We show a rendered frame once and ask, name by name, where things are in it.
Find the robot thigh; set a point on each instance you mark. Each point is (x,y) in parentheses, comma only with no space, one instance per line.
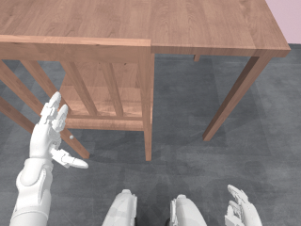
(184,212)
(122,210)

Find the table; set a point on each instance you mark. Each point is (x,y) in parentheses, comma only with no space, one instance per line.
(238,28)

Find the right robot hand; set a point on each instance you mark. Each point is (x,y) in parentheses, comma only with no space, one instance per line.
(246,213)

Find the chair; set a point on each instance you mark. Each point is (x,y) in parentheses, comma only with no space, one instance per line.
(108,82)

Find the left robot hand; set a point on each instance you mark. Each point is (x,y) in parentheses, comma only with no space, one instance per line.
(47,131)

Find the left robot thigh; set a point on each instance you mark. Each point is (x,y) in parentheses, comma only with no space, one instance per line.
(122,210)

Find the right robot thigh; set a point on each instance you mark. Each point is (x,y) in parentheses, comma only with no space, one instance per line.
(184,212)

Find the left robot forearm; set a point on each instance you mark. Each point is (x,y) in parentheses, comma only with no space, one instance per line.
(33,204)

